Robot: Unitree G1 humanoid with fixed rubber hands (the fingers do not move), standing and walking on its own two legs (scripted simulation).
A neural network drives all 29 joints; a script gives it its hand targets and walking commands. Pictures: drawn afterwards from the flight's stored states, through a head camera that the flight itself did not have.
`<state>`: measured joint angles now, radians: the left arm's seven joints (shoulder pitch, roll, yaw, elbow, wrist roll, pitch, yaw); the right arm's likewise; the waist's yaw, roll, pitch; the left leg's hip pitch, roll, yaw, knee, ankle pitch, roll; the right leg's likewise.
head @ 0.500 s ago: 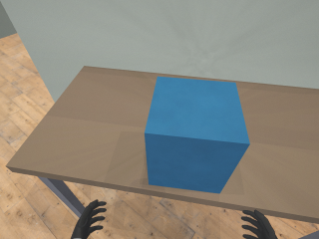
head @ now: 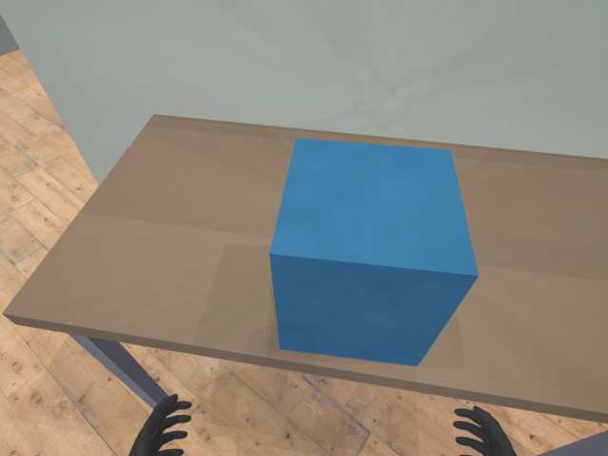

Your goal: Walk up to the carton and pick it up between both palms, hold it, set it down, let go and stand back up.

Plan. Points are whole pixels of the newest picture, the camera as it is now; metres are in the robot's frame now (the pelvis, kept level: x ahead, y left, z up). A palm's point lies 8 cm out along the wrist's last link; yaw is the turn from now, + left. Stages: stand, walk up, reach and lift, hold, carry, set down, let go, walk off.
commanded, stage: let go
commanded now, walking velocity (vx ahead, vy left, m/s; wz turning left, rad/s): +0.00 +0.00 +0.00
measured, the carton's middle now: (359, 256) +0.38 -0.05 +0.04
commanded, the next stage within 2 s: stand in 0.48 s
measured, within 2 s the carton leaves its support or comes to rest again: neither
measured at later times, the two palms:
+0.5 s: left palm out of the picture +0.14 +0.23 -0.09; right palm out of the picture +0.12 -0.22 -0.09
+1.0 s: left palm out of the picture -0.01 +0.30 -0.12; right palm out of the picture +0.01 -0.27 -0.12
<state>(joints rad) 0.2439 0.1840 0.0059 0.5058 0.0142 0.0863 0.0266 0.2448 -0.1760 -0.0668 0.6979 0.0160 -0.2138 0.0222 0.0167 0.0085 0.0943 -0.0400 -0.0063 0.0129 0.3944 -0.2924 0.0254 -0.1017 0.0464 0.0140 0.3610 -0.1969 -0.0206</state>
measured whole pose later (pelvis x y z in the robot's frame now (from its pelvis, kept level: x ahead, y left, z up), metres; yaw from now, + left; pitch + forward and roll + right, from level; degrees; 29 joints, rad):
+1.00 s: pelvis -0.04 +0.02 +0.00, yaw -1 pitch -6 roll +0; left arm 0.32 0.29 0.04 0.94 0.01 -0.02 0.02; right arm 0.31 -0.30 -0.08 0.90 -0.01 -0.04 0.00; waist 0.01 0.02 0.03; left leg -0.08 -0.05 0.05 0.44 -0.26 0.06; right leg -0.16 0.00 0.03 0.44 -0.18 0.01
